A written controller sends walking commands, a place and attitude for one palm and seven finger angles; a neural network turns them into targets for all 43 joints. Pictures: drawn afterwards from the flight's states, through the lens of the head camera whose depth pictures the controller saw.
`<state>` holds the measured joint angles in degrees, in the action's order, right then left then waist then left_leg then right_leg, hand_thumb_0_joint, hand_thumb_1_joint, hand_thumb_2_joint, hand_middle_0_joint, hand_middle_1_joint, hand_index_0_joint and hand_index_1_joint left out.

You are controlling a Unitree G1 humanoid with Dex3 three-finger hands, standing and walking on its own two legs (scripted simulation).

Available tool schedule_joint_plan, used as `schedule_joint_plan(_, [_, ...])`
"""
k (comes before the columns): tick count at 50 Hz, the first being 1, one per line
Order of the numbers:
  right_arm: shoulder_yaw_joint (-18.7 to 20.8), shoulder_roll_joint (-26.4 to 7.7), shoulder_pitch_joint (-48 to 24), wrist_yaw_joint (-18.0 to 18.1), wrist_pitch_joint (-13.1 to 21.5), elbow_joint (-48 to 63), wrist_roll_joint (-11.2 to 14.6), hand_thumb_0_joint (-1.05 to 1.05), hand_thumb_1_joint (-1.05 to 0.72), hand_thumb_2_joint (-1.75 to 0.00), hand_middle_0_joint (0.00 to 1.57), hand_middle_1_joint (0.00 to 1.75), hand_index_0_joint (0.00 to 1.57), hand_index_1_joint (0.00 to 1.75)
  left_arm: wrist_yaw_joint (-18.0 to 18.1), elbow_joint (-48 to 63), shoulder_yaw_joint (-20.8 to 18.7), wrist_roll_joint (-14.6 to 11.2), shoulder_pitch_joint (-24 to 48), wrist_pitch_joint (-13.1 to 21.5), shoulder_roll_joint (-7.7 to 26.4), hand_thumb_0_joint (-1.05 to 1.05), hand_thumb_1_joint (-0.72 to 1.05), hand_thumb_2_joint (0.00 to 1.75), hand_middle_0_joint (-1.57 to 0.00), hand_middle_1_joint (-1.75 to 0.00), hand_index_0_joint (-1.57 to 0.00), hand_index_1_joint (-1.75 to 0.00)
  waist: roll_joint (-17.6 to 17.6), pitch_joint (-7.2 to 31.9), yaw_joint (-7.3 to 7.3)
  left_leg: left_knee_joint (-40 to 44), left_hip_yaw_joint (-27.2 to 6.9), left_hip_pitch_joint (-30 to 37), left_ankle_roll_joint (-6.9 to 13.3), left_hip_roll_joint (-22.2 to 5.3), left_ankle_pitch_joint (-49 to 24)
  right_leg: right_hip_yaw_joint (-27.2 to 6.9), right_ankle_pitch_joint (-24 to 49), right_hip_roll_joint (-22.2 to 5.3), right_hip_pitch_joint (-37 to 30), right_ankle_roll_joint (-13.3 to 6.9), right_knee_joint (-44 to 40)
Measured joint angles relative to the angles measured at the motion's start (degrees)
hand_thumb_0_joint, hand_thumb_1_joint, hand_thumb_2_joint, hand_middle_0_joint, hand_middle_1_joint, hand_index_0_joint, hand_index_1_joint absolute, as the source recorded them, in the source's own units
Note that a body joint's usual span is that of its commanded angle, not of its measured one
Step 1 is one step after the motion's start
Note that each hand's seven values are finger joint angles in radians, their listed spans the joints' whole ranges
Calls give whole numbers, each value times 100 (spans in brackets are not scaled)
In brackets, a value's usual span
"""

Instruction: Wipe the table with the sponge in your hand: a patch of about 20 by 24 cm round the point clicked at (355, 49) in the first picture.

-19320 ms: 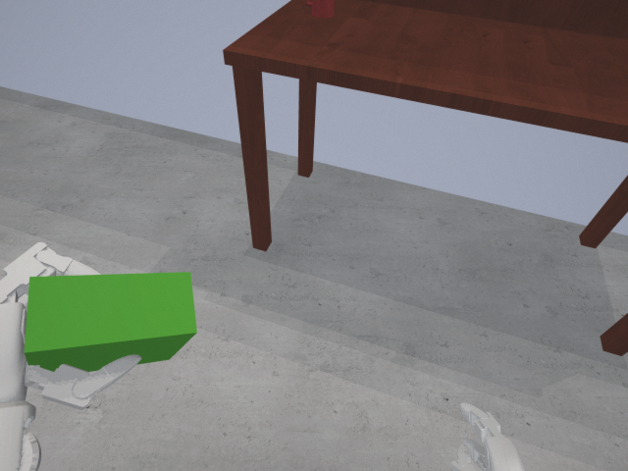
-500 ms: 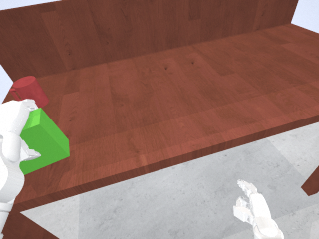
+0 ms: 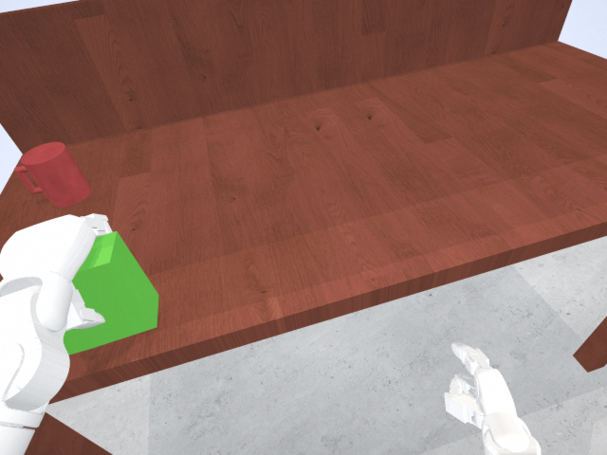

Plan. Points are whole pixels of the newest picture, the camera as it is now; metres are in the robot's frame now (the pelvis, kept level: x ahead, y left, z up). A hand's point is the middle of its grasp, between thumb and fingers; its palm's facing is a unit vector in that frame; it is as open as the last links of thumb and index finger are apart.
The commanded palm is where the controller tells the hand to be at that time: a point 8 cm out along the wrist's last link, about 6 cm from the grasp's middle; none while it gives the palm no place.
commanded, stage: move the sponge above the wiping area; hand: left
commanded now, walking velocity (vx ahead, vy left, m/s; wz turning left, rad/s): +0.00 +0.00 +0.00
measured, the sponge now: (98, 305) +0.23 +0.32 +0.10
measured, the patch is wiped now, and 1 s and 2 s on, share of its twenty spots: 0.10 0.10 0.20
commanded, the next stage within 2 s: lower the sponge onto the table in 0.30 s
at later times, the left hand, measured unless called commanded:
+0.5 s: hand (97, 271) +0.24 +0.30 +0.16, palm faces +0.05 -0.03 -1.00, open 10.1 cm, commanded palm +0.21 +0.31 +0.26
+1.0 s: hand (86, 260) +0.25 +0.31 +0.17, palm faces +0.10 +0.00 -0.99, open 10.1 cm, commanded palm +0.21 +0.31 +0.24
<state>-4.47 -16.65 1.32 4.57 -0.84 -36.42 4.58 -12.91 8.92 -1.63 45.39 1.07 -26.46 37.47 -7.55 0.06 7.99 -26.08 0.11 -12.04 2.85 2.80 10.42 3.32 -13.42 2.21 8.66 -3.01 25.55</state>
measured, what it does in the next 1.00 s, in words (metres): stands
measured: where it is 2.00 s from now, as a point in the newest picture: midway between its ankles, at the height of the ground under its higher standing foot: outside the picture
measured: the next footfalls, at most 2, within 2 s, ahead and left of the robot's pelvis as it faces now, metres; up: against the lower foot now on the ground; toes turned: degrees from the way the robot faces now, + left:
none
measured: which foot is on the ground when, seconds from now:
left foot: down 0.00-1.00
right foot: down 0.00-1.00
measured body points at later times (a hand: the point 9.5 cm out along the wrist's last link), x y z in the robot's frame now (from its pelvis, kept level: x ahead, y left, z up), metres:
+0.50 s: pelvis +0.00 +0.00 +0.00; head -0.02 -0.04 +0.45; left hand +0.24 +0.30 +0.22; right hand +0.26 -0.18 -0.07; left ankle +0.04 +0.09 -0.74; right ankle +0.01 -0.09 -0.74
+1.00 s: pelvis +0.00 -0.01 +0.00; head -0.02 -0.05 +0.45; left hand +0.24 +0.31 +0.23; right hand +0.26 -0.21 -0.07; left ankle +0.04 +0.09 -0.74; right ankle +0.01 -0.09 -0.74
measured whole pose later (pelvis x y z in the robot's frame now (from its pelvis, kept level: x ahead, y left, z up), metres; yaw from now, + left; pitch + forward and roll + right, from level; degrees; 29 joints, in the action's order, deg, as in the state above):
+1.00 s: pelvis +0.00 -0.01 +0.00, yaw +0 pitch -5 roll +0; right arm -4.3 -16.1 2.4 5.4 0.3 -38.3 3.5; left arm -9.4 9.3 -1.5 46.6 2.6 -19.8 39.7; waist -6.2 -0.1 8.7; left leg -26.6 -0.4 -10.4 2.0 2.3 11.4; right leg 3.6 -14.2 2.9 6.8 -3.9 25.5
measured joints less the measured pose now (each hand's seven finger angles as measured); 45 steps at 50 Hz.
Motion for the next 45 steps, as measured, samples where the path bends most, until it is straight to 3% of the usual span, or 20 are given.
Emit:
schedule_joint_plan(2, [8, 12, 52, 42, 71, -14, -86, 2, -90, -89, 20, 30, 20, 30, 31, 370, 139, 126, -177, 256, 41, 0, -51, 102, -73, -131, -76, -129, 54, -26, 62, -33, 16, 47, 8, 8, 37, -16, -49, -8, -32, -5, 61])
schedule_joint_plan(6, [7, 96, 83, 72, 145, -141, -150, 2, -90, -90, 20, 30, 20, 30, 330, 722, 51, 41, -199, 743, 287, 0, -51, 102, -74, -131, -76, -129, 127, -30, 168, -24, 26, 203, -8, -4, 80, -34, -76, 6, -193, -22, 30])
schedule_joint_plan(11, [-8, 161, -77, 10, 33, -280, -58, 2, -90, -89, 20, 30, 20, 30, 651, 142, -355, -172, 454, 379, 350, 0, -51, 102, -74, -131, -76, -130, 82, -6, 180, 29, 9, 239, -35, -36, 37, -23, 12, 40, -264, -25, -102])
schedule_joint_plan(14, [-32, 157, -129, -7, -42, -187, 3, 2, -90, -89, 20, 30, 20, 30, 534, -209, -532, -175, 647, 16, 329, 0, -51, 102, -74, -131, -76, -130, 48, 23, 93, 71, -21, 146, -32, -25, -26, 8, 62, 30, -180, -13, -140])
schedule_joint_plan(17, [-45, 106, -117, 1, -27, -60, 64, 2, -90, -89, 21, 30, 20, 30, 334, -346, -387, -119, 600, -200, 183, 0, -50, 102, -74, -131, -76, -130, 1, 29, 43, 79, -45, 53, -19, -5, -66, 35, 82, 11, -90, 0, -135])
schedule_joint_plan(20, [-43, 66, -83, 24, 27, 3, 49, 2, -90, -89, 21, 30, 20, 30, 130, -265, -14, -50, 400, -135, -41, 0, -50, 102, -74, -131, -76, -130, -8, 1, 27, 62, -57, 13, 2, 23, -72, 51, 61, -17, -38, 11, -79])
schedule_joint_plan(23, [-40, 81, -32, 61, 109, 0, -59, 2, -90, -89, 20, 30, 20, 30, 85, 97, 345, 229, 164, 175, -63, 0, -50, 102, -73, -131, -76, -130, 45, -29, 59, 30, -25, 51, 15, 34, -35, 19, 2, -30, -43, 6, 10])
schedule_joint_plan(28, [-34, 154, 14, 68, 169, -167, -137, 2, -90, -89, 20, 30, 20, 30, 424, 446, 295, 131, 244, 638, 151, 0, -50, 102, -74, -131, -76, -130, 111, -22, 150, 72, 17, 233, -9, 16, 5, -32, -33, -12, -200, -16, -9])
schedule_joint_plan(33, [-54, 186, -90, -16, 13, -256, -58, 2, -90, -89, 20, 30, 20, 30, 631, -33, -190, -76, 704, 220, 179, 0, -50, 102, -73, -131, -76, -130, 77, 29, 108, 126, 20, 212, -48, -29, -31, -42, 41, 35, -194, -36, -116])
schedule_joint_plan(38, [-56, 97, -70, -33, -73, -82, 34, 2, -90, -89, 21, 30, 21, 30, 364, -347, -311, -54, 618, -227, 147, 0, -50, 102, -73, -131, -76, -130, 17, 57, -8, 100, -14, 49, -57, -42, -52, -7, 68, 49, -56, -41, -123])
schedule_joint_plan(41, [-34, 23, -28, -15, -48, -20, 32, 2, -90, -89, 21, 30, 20, 30, 152, -275, -103, -6, 317, -217, 26, 0, -50, 102, -73, -131, -76, -130, 6, 36, -25, 38, -19, -5, -50, -37, -22, 1, 30, 44, 2, -45, -52])
schedule_joint_plan(45, [-2, -13, 70, 52, 40, -40, -64, 2, -90, -89, 20, 30, 20, 30, 84, 40, 170, 216, 22, 185, 31, 0, -50, 102, -73, -131, -75, -130, 69, -5, 12, -42, -36, 38, -47, -26, 48, 18, -58, 35, -40, -58, 44])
